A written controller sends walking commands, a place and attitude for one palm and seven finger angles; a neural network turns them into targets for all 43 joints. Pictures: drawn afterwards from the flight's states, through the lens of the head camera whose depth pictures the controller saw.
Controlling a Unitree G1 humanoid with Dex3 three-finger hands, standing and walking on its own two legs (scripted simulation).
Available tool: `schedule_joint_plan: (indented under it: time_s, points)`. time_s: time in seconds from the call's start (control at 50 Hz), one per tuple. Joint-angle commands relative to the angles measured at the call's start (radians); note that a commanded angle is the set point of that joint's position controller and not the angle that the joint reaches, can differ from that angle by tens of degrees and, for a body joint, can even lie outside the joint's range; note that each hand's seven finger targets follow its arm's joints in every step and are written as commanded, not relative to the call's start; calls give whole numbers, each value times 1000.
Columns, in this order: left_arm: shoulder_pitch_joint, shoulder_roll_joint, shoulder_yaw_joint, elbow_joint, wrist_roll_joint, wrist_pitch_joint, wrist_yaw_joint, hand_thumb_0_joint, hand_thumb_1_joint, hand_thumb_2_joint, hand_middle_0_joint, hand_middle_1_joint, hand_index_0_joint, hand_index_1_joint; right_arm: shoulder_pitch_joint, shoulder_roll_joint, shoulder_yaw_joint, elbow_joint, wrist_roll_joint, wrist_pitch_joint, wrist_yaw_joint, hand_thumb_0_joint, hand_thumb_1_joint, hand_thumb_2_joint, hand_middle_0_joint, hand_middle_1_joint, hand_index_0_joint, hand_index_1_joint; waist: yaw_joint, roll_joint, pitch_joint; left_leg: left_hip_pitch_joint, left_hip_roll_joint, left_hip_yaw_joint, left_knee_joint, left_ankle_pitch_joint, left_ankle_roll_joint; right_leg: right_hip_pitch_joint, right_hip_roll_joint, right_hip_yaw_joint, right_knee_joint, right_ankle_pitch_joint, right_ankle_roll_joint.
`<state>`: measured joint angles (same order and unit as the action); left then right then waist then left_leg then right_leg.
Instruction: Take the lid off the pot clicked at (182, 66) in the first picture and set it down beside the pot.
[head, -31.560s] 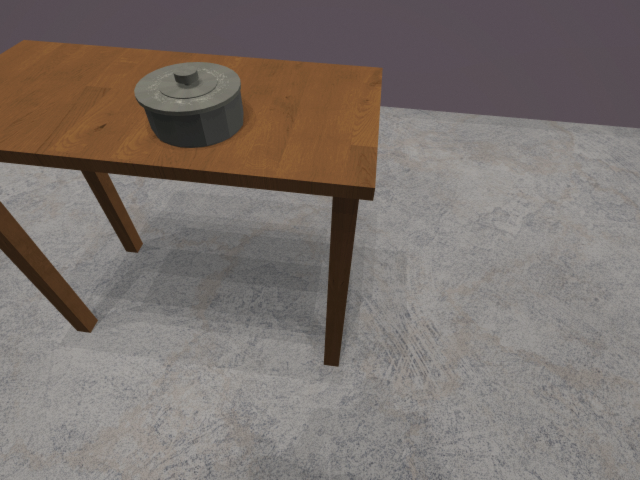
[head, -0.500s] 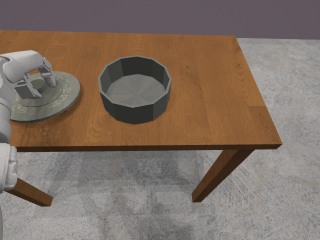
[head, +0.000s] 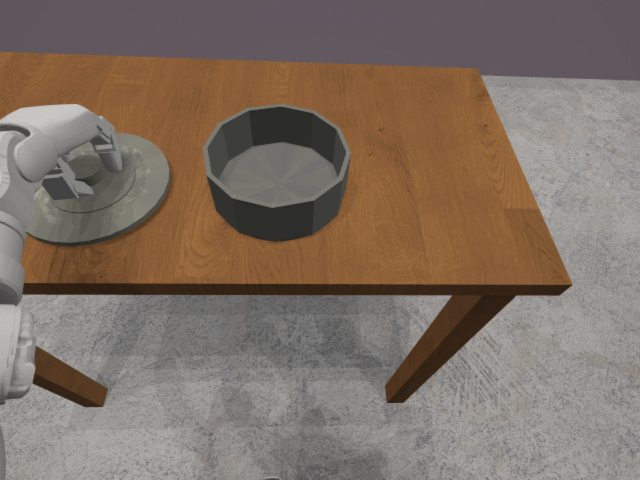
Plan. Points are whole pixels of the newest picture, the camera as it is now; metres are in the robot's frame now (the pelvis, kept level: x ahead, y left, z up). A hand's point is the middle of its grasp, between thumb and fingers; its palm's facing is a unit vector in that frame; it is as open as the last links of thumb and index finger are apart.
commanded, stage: open the fingers wide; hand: left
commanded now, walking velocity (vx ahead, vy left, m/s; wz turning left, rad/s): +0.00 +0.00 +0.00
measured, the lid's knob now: (85, 170) +0.48 +0.30 +0.09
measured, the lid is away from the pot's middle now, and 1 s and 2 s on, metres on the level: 0.25 0.25 0.25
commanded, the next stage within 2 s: raise the empty hand in 0.84 s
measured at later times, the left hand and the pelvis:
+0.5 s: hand (66, 169) +0.46 +0.31 +0.11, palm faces -0.39 -0.10 -0.92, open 9.1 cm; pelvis +0.00 -0.01 +0.00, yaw +0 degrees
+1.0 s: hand (67, 168) +0.46 +0.31 +0.11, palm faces -0.39 -0.10 -0.92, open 11.0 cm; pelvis +0.00 -0.01 +0.00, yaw -1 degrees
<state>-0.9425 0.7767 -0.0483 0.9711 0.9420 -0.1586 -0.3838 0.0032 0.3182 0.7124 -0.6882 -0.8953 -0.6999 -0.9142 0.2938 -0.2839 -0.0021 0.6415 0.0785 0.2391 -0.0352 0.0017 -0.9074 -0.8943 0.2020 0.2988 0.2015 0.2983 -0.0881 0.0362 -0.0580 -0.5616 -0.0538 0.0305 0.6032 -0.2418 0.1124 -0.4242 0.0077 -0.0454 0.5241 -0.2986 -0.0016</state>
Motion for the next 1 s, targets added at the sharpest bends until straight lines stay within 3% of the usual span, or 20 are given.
schedule_joint_plan:
  time_s: [0.0, 0.04, 0.1, 0.12, 0.2, 0.34, 0.42, 0.44, 0.46, 0.52, 0.58, 0.6, 0.62, 0.64, 0.7, 0.76, 0.82, 0.9, 0.92, 0.98]
  points:
    - [-526, 296, 87, -223, -12, 16, 55, 0, 470, 839, -728, -911, -716, -915, 55, -182, -60, -81, -3, -19, -13, 0, -900, -900, 200, 300, 200, 300, -12, 127, -429, 597, 62, -161, -35, 412, -59, -164, 66, -14, -60, 117, -52]
    - [-523, 332, 114, -235, -6, 12, 58, 0, 426, 838, -705, -895, -694, -899, 50, -183, -56, -85, -4, -19, -16, 0, -900, -900, 200, 300, 200, 300, -9, 121, -462, 599, 59, -157, -29, 444, -62, -136, 64, -11, -54, 141, -53]
    - [-516, 290, 72, -164, -15, 29, 52, 0, 360, 839, -671, -870, -662, -873, 48, -186, -51, -76, 3, -14, -24, 0, -900, -900, 200, 300, 200, 300, -24, 65, -394, 526, 49, -135, -42, 321, -41, -131, 63, -9, -65, 127, -48]
    - [-543, 265, 47, -180, -20, 27, 48, 0, 337, 839, -660, -860, -652, -864, 47, -188, -51, -77, 4, -20, -26, 0, -900, -900, 200, 300, 200, 300, -25, 88, -391, 534, 51, -136, -44, 327, -42, -141, 60, -11, -66, 128, -52]
    - [-528, 303, 65, -118, -1, 38, 53, 0, 248, 842, -617, -824, -610, -826, 54, -187, -44, -74, 8, -25, -35, 0, -900, -900, 200, 300, 200, 300, -22, 79, -360, 497, 43, -135, -52, 254, -41, -137, 65, -10, -62, 100, -53]
    - [-497, 316, 59, -55, 6, 44, 37, 0, 91, 845, -543, -758, -539, -760, 61, -191, -38, -67, 12, -28, -44, 0, -900, -900, 200, 300, 200, 300, -26, 51, -344, 438, 38, -103, -28, 262, -33, -113, 64, -5, -46, 142, -47]
    - [-527, 320, 62, -146, -1, 27, 26, 0, 3, 845, -499, -723, -496, -724, 57, -190, -42, -82, 13, -29, -45, 0, -900, -900, 200, 300, 200, 300, -22, 121, -405, 508, 43, -112, -6, 389, -41, -120, 64, -9, -37, 181, -51]
    - [-510, 360, 97, -140, 8, 25, 29, 0, -19, 844, -487, -716, -485, -716, 61, -188, -45, -78, 8, -25, -43, 0, -900, -900, 200, 300, 200, 300, -17, 136, -422, 523, 45, -110, 4, 412, -43, -123, 67, -5, -33, 181, -47]
    - [-463, 319, 68, -84, 6, 27, 23, 0, -41, 844, -476, -707, -474, -708, 67, -184, -43, -78, 8, -22, -43, 0, -900, -900, 200, 300, 200, 300, -24, 107, -399, 498, 37, -106, 14, 413, -40, -128, 71, -6, -29, 190, -45]
    - [-442, 331, 76, -50, -11, 30, 11, 0, -108, 845, -444, -679, -444, -679, 63, -192, -39, -78, 16, -18, -45, 0, -900, -900, 200, 300, 200, 300, -22, 64, -345, 426, 37, -86, 6, 355, -33, -113, 67, -7, -28, 198, -45]
    - [-561, 370, 94, -222, 0, 21, 18, 0, -109, 847, -445, -676, -445, -676, 61, -190, -49, -84, 11, -10, -41, 0, -900, -900, 200, 300, 200, 300, -20, 147, -463, 533, 45, -108, 16, 445, -41, -118, 67, -2, -24, 209, -43]
    - [-508, 351, 91, -175, 8, 21, 21, 0, -109, 847, -445, -677, -445, -677, 67, -184, -51, -86, 9, -9, -41, 0, -900, -900, 200, 300, 200, 300, -22, 145, -467, 555, 45, -118, 31, 502, -47, -139, 72, -6, -18, 208, -43]
    - [-480, 315, 71, -160, -1, 14, 13, 0, -109, 847, -445, -677, -445, -677, 68, -184, -49, -87, 11, -11, -40, 0, -900, -900, 200, 300, 200, 300, -24, 145, -448, 564, 51, -120, 38, 554, -55, -162, 75, -14, -15, 218, -44]
    - [-470, 352, 108, -174, -7, 13, 12, 0, -108, 846, -445, -678, -445, -678, 67, -185, -51, -80, 9, -5, -34, 0, -900, -900, 200, 300, 200, 300, -19, 141, -454, 561, 57, -120, 38, 549, -55, -155, 74, -11, -15, 211, -39]
    - [-438, 308, 70, -75, -16, 31, 9, 0, -111, 852, -448, -671, -448, -671, 67, -186, -46, -76, 14, 4, -33, 0, -900, -900, 200, 300, 200, 300, -29, 68, -366, 459, 46, -104, 22, 416, -40, -153, 74, -12, -19, 184, -38]
    - [-497, 385, 120, -157, 2, 30, 24, 0, -114, 859, -452, -663, -452, -663, 60, -188, -46, -90, 13, 8, -34, 0, -900, -900, 200, 300, 200, 300, -15, 91, -436, 483, 43, -108, 23, 438, -40, -119, 71, -7, -11, 202, -42]
    - [-552, 370, 106, -224, 0, 17, 27, 0, -114, 857, -451, -664, -451, -664, 52, -184, -45, -92, 12, 1, -40, 0, -900, -900, 200, 300, 200, 300, -19, 153, -467, 542, 52, -115, 32, 505, -47, -141, 69, -9, -13, 214, -44]
    - [-478, 340, 91, -86, 1, 40, 30, 0, -115, 860, -453, -662, -453, -662, 63, -182, -42, -79, 14, 4, -41, 0, -900, -900, 200, 300, 200, 300, -28, 77, -389, 462, 48, -106, 17, 373, -40, -152, 71, -10, -17, 162, -39]
    - [-484, 304, 58, -86, 0, 40, 26, 0, -116, 863, -455, -657, -455, -657, 55, -183, -40, -86, 17, 0, -40, 0, -900, -900, 200, 300, 200, 300, -28, 96, -377, 464, 48, -108, 16, 390, -44, -162, 70, -12, -16, 163, -44]
    - [-563, 324, 61, -150, 14, 48, 29, 0, -116, 863, -455, -657, -455, -657, 60, -182, -45, -85, 14, 0, -39, 0, -900, -900, 200, 300, 200, 300, -31, 126, -411, 517, 50, -124, 15, 368, -46, -177, 72, -9, -25, 135, -44]
